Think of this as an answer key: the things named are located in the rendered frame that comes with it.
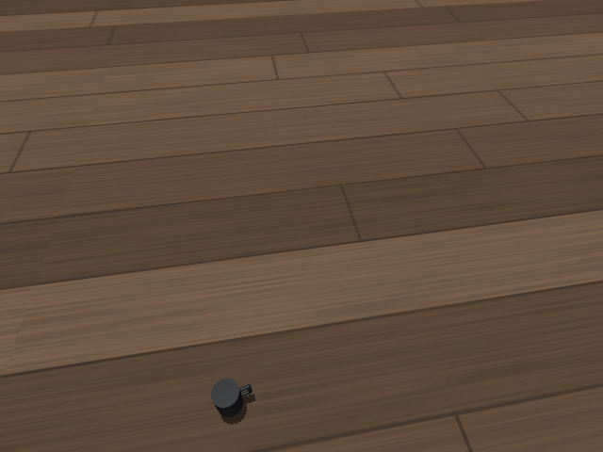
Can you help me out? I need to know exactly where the mug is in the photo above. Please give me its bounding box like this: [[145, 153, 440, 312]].
[[211, 379, 253, 417]]

